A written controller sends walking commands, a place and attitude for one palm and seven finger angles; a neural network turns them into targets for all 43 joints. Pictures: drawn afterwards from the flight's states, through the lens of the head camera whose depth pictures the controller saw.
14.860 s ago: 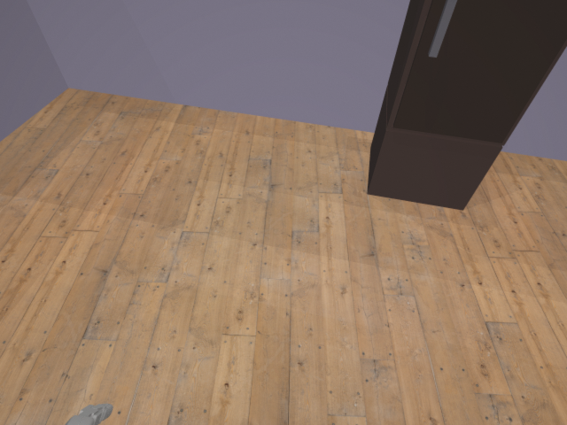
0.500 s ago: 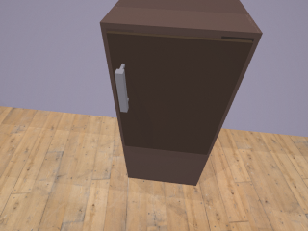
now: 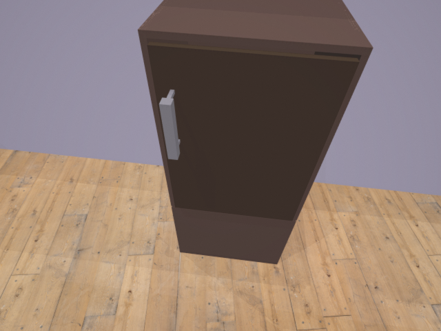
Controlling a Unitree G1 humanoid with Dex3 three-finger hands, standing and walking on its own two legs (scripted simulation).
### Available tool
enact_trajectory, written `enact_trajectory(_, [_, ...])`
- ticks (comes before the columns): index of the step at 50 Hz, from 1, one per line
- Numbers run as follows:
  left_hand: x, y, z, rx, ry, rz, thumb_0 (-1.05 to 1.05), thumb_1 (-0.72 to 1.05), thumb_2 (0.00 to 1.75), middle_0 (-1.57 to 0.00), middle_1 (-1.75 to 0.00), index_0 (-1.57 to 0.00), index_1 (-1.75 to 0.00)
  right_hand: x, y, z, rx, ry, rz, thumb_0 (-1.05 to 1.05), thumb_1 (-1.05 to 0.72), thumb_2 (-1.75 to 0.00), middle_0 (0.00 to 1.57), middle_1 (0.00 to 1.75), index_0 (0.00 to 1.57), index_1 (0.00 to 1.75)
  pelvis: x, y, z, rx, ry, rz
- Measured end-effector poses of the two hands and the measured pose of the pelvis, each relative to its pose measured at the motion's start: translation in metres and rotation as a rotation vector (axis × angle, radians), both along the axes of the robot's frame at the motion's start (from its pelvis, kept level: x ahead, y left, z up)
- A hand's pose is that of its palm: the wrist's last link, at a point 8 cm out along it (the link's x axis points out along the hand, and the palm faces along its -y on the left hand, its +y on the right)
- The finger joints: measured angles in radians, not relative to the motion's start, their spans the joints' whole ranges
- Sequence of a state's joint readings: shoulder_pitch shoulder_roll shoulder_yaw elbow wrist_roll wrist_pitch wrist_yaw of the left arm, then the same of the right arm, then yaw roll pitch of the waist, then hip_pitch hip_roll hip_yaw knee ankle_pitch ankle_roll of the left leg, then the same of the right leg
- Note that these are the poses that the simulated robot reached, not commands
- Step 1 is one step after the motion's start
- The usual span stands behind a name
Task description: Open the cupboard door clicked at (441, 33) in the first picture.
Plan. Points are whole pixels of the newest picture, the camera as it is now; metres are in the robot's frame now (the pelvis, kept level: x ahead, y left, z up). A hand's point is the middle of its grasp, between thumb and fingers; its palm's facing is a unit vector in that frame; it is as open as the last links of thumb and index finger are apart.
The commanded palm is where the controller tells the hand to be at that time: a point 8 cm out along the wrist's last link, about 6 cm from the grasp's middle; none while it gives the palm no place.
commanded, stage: look again from close up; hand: left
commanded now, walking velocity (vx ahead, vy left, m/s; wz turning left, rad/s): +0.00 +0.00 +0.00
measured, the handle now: (172, 125) +0.56 +0.15 +0.06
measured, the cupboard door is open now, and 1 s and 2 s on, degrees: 0 0 0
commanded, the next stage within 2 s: raise the hand with hooked fingers in 0.38 s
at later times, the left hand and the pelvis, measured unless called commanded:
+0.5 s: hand out of the picture -0.02 +0.16 -0.18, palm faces +0.04 -0.99 -0.15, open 7.4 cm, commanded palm +0.09 +0.20 -0.07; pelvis +0.00 +0.00 +0.00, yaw +0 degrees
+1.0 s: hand (117, 318) +0.16 +0.19 -0.04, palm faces +0.07 -1.00 -0.03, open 9.1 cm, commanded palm +0.15 +0.25 -0.02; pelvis +0.00 +0.00 -0.08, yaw +3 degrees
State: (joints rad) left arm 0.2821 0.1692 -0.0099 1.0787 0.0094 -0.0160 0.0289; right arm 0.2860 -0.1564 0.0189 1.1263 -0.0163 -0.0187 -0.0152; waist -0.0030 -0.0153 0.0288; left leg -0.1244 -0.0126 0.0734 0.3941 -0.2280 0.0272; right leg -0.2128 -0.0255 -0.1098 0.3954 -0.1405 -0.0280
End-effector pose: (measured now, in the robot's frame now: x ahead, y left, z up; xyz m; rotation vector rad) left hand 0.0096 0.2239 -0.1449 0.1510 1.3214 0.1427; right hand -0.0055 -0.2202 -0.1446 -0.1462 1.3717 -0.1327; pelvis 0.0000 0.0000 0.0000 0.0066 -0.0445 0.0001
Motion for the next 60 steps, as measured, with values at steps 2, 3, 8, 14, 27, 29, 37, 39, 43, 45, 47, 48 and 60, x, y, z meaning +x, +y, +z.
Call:
enact_trajectory(2, [-0.005,-0.002,-0.001,-0.005,0.013,0.004,0.01,0.91,0.89,-0.2,-0.3,-0.2,-0.3,-0.003,0.002,0.0,0.004,0.008,-0.005,0.0,-0.91,-0.89,0.2,0.3,0.2,0.3,0.0,0.0,0.0,0.0,0.001,-0.001])
enact_trajectory(3, [-0.007,-0.003,-0.001,-0.008,0.019,0.006,0.01,0.91,0.89,-0.2,-0.3,-0.2,-0.3,-0.005,0.003,0.0,0.005,0.011,-0.007,0.0,-0.91,-0.89,0.2,0.3,0.2,0.3,0.0,0.0,0.0,0.0,0.001,-0.001])
enact_trajectory(8, [-0.018,-0.01,-0.004,-0.024,0.044,0.018,0.01,0.91,0.89,-0.2,-0.3,-0.2,-0.3,-0.011,0.008,-0.001,0.012,0.026,-0.016,0.0,-0.91,-0.89,0.2,0.3,0.2,0.3,-0.001,0.0,0.0,-0.001,0.003,-0.002])
enact_trajectory(14, [-0.028,-0.016,-0.005,-0.041,0.063,0.029,0.01,0.91,0.89,-0.2,-0.3,-0.2,-0.3,-0.017,0.013,-0.001,0.019,0.04,-0.023,0.0,-0.91,-0.89,0.2,0.3,0.2,0.3,-0.001,0.001,0.0,-0.002,0.005,-0.002])
enact_trajectory(27, [-0.017,-0.005,0.008,-0.003,-0.012,0.082,0.04,0.94,0.89,-0.2,-0.3,-0.2,-0.3,-0.01,0.018,-0.001,0.01,-0.058,-0.021,0.01,-0.91,-0.89,0.2,0.3,0.2,0.3,-0.003,0.005,-0.004,-0.001,0.003,-0.013])
enact_trajectory(29, [0.013,0.015,0.036,0.077,-0.225,0.112,0.07,0.97,0.89,-0.21,-0.31,-0.21,-0.31,0.006,0.006,0.004,-0.029,-0.204,-0.033,0.02,-0.93,-0.89,0.2,0.3,0.2,0.3,-0.001,0.006,-0.007,0.002,0.011,-0.002])
enact_trajectory(37, [0.16,-0.005,0.144,-0.056,-1.153,-0.018,0.04,0.83,0.84,-0.2,-0.38,-0.2,-0.38,0.117,-0.036,0.038,-0.132,-0.72,0.084,0.02,-0.92,-0.89,0.2,0.3,0.2,0.3,-0.011,0.008,-0.032,-0.003,0.103,0.043])
enact_trajectory(39, [0.173,-0.017,0.148,-0.148,-1.304,-0.094,0.03,0.78,0.83,-0.2,-0.4,-0.2,-0.41,0.146,-0.041,0.05,-0.146,-0.809,0.125,0.02,-0.92,-0.89,0.2,0.3,0.2,0.3,-0.012,0.005,-0.043,0.003,0.128,0.032])
enact_trajectory(43, [0.164,-0.022,0.126,-0.22,-1.331,-0.217,0.02,0.67,0.79,-0.22,-0.46,-0.22,-0.46,0.195,-0.042,0.07,-0.159,-0.938,0.175,0.02,-0.91,-0.89,0.2,0.3,0.2,0.3,-0.01,0.0,-0.062,0.005,0.163,0.021])
enact_trajectory(45, [0.151,-0.013,0.11,-0.215,-1.261,-0.19,0.01,0.62,0.77,-0.22,-0.49,-0.22,-0.49,0.215,-0.037,0.075,-0.156,-0.97,0.195,0.01,-0.91,-0.89,0.2,0.3,0.2,0.3,-0.006,-0.001,-0.068,0.003,0.18,0.023])
enact_trajectory(47, [0.135,-0.001,0.101,-0.173,-1.201,-0.137,0.01,0.57,0.75,-0.23,-0.52,-0.23,-0.52,0.231,-0.028,0.074,-0.144,-0.98,0.217,0.01,-0.91,-0.89,0.2,0.3,0.2,0.3,-0.001,-0.003,-0.072,-0.007,0.195,0.031])
enact_trajectory(48, [0.129,0.006,0.1,-0.145,-1.187,-0.113,0.01,0.54,0.74,-0.23,-0.53,-0.23,-0.54,0.237,-0.023,0.072,-0.136,-0.976,0.232,0.01,-0.91,-0.89,0.2,0.3,0.2,0.3,0.001,-0.003,-0.073,-0.014,0.202,0.038])
enact_trajectory(60, [0.173,0.036,0.135,-0.134,-1.252,-0.24,0.01,0.26,0.62,-0.25,-0.71,-0.25,-0.71,0.216,0.032,0.004,0.033,-0.734,0.247,0.01,-0.9,-0.89,0.2,0.3,0.2,0.3,0.01,0.0,-0.074,-0.064,0.245,0.076])
